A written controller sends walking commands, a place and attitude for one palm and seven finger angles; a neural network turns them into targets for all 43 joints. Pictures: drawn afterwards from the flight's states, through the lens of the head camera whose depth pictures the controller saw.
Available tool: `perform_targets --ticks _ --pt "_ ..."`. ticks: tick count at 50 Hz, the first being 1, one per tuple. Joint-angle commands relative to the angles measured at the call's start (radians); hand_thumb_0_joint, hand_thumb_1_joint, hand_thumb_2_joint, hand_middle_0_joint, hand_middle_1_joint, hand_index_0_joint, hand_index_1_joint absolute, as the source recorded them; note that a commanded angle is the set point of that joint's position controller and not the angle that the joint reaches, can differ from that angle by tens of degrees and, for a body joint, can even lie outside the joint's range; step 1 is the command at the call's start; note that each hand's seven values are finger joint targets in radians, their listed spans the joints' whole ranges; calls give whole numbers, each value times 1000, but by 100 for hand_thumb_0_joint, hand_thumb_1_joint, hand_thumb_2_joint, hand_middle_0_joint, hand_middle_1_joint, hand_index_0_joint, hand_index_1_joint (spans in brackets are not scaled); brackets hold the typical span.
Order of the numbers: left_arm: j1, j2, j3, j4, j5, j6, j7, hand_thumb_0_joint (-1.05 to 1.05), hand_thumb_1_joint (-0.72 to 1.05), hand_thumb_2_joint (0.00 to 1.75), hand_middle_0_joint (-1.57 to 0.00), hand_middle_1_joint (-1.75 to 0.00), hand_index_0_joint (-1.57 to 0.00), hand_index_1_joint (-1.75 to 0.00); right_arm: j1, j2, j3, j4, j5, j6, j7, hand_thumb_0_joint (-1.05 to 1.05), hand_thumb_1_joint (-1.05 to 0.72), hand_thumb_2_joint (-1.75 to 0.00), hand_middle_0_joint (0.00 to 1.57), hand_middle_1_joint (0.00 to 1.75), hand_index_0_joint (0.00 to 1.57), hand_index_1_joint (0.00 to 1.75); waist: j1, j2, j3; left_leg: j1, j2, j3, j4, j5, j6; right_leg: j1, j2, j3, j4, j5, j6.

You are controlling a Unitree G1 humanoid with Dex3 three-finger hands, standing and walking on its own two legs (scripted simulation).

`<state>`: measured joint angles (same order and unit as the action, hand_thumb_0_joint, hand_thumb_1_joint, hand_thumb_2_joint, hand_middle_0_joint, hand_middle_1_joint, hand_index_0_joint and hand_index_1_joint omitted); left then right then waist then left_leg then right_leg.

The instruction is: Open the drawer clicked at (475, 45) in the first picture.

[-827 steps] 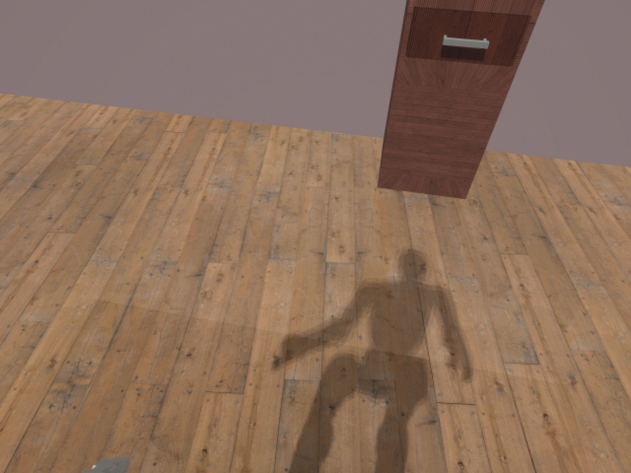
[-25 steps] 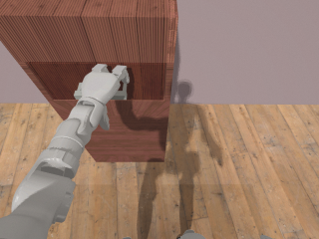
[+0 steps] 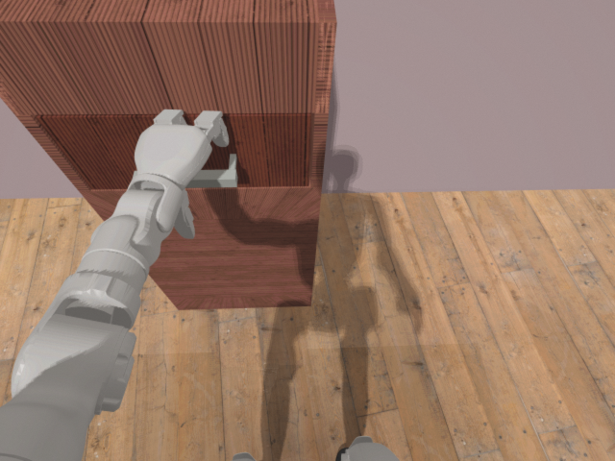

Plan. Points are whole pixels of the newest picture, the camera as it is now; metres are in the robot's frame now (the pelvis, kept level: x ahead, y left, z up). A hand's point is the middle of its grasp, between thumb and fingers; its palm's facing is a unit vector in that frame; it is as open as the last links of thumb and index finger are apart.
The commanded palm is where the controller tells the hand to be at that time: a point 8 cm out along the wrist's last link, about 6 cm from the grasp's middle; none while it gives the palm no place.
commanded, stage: move the hooked fingers above the handle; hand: left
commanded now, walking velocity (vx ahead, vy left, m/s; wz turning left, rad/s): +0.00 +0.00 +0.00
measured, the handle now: (187, 169) +0.55 +0.16 +0.00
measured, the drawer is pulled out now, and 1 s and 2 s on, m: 0.00 0.00 0.00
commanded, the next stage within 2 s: lower the fingers behind the handle in 0.22 s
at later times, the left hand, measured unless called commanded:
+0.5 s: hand (149, 190) +0.48 +0.19 +0.04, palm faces -0.17 +0.02 -0.99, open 13.7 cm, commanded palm +0.47 +0.19 +0.09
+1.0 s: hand (167, 193) +0.49 +0.18 +0.01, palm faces -0.12 +0.01 -0.99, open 13.7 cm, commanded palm +0.47 +0.18 +0.06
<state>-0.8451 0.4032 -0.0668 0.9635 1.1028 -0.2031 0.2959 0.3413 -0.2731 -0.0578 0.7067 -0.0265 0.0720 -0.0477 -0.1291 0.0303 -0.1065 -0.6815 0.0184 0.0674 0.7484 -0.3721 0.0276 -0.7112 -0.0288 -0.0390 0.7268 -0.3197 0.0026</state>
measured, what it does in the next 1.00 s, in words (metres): stands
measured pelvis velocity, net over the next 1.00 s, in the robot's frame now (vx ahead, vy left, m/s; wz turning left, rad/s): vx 0.00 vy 0.00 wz -0.01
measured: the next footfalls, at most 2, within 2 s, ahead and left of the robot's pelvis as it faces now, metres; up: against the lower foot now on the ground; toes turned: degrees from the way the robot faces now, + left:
none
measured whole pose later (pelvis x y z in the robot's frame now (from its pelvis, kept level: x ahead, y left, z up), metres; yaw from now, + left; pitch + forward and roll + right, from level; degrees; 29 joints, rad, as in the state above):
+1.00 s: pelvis +0.00 +0.00 +0.00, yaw -1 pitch +20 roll -1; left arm -0.89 0.41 -0.08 1.17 1.10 0.03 0.32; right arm 0.33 -0.24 -0.04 0.72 -0.02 0.08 -0.01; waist -0.13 0.06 -0.14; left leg -0.73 0.03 0.07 0.78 -0.39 0.02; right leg -0.76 -0.02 -0.04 0.75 -0.33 0.00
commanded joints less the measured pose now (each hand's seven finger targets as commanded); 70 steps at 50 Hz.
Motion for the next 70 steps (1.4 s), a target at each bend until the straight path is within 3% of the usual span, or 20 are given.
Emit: perform_targets --ticks 1,7,10,14,16,20,23,27,29,34,41,43,46,48,53,57,62,64,67,70 --pt "-506 363 155 -134 47 177 235 0 -50 30 -30 -120 -30 -120 72 -126 -38 -56 -14 -25 19 0 -90 -90 20 30 20 30 55 94 -479 141 -51 -30 -32 402 -8 208 63 -13 3 310 -47" --pt "-618 394 131 -74 12 396 194 0 -50 30 -30 -120 -30 -120 59 -143 -37 -49 9 25 23 0 -90 -90 20 30 20 30 30 9 -620 215 -47 -14 -70 411 1 367 62 7 -48 388 -22" --pt "-575 411 122 27 -29 433 118 0 -50 30 -30 -120 -30 -120 31 -146 -18 -41 28 48 -2 0 -90 -90 20 30 20 30 29 -76 -505 172 -46 -10 -124 308 9 401 55 17 -96 332 -10" --pt "-484 356 67 96 -50 371 -10 0 -50 30 -30 -120 -30 -120 32 -149 -6 -68 43 43 -35 0 -90 -90 20 30 20 30 19 -129 -346 144 -41 -4 -172 214 16 384 45 21 -148 261 -6" --pt "-431 381 79 95 -50 312 -50 0 -50 30 -30 -120 -30 -120 30 -152 1 -85 43 34 -47 0 -90 -90 20 30 20 30 27 -137 -285 114 -43 -3 -175 170 19 370 42 30 -158 218 -6" --pt "-326 301 36 55 -15 175 -84 0 -50 30 -30 -120 -30 -120 57 -145 -12 -113 38 2 -52 0 -90 -90 20 30 20 30 29 -106 -257 117 -38 -5 -142 165 19 290 47 30 -140 190 -18" --pt "-379 225 -6 -43 -23 82 -76 0 -50 30 -30 -120 -30 -120 101 -137 -36 -108 29 -22 -41 0 -90 -90 20 30 20 30 -1 -76 -303 163 -37 -16 -101 198 21 235 54 33 -126 201 -23" --pt "-514 219 8 -224 -30 -11 -13 0 -50 30 -30 -120 -30 -120 138 -131 -65 -71 6 -41 -22 0 -90 -90 20 30 20 30 -10 66 -470 257 -38 -47 -37 310 14 177 59 35 -63 253 -32" --pt "-572 237 31 -269 -23 -32 40 0 -50 30 -30 -120 -30 -120 154 -133 -79 -39 -6 -47 -14 0 -90 -90 20 30 20 30 -28 74 -514 280 -35 -63 2 364 14 134 62 29 -39 273 -31" --pt "-576 151 -12 -124 7 72 153 0 -50 30 -30 -120 -30 -120 166 -136 -80 18 -15 -51 24 0 -90 -90 20 30 20 30 -50 94 -457 248 -30 -84 27 382 -1 18 70 -8 -11 229 -39" --pt "-519 252 53 9 8 249 123 0 -50 30 -30 -120 -30 -120 149 -148 -59 -7 -6 -12 39 0 -90 -90 20 30 20 30 -11 64 -529 213 -38 -51 8 438 4 174 76 2 -15 356 -34" --pt "-468 285 80 27 5 253 93 0 -50 30 -30 -120 -30 -120 147 -151 -55 -15 -8 -1 31 0 -90 -90 20 30 20 30 0 18 -546 195 -39 -50 8 472 8 234 74 8 -10 416 -32" --pt "-370 195 10 101 -5 257 49 0 -50 30 -30 -120 -30 -120 136 -146 -48 -34 8 6 22 0 -90 -90 20 30 20 30 -17 -86 -373 114 -38 -37 -29 338 13 208 73 2 -50 333 -23" --pt "-389 207 18 91 -12 228 33 0 -50 30 -30 -120 -30 -120 133 -150 -44 -38 9 1 14 0 -90 -90 20 30 20 30 -23 -108 -335 92 -38 -33 -38 286 18 204 70 10 -63 299 -23" --pt "-414 280 82 -61 -6 75 28 0 -50 30 -30 -120 -30 -120 135 -135 -51 -53 -6 -18 -3 0 -90 -90 20 30 20 30 0 -35 -421 99 -41 -42 7 292 23 188 64 29 -16 292 -29" --pt "-382 239 83 -80 30 33 101 0 -50 30 -30 -120 -30 -120 153 -125 -65 -29 -21 -37 14 0 -90 -90 20 30 20 30 9 62 -478 126 -28 -59 65 373 8 68 69 8 50 281 -39" --pt "-456 220 82 -48 50 101 205 0 -50 30 -30 -120 -30 -120 169 -135 -78 6 -31 -41 40 0 -90 -90 20 30 20 30 -26 50 -506 115 -21 -72 113 402 1 -3 75 -6 83 276 -37" --pt "-513 214 73 -90 54 131 224 0 -50 30 -30 -120 -30 -120 174 -136 -82 12 -35 -39 47 0 -90 -90 20 30 20 30 -30 97 -578 167 -19 -80 124 459 -3 -1 74 -8 94 300 -35" --pt "-502 196 56 -79 40 187 216 0 -50 30 -30 -120 -30 -120 173 -135 -82 16 -30 -27 52 0 -90 -90 20 30 20 30 -25 116 -617 209 -19 -80 125 511 -7 28 77 -11 88 331 -34" --pt "-471 201 48 -14 23 235 182 0 -50 30 -30 -120 -30 -120 169 -142 -72 18 -20 -15 48 0 -90 -90 20 30 20 30 -35 58 -550 163 -21 -75 102 448 -1 51 79 -11 67 321 -30"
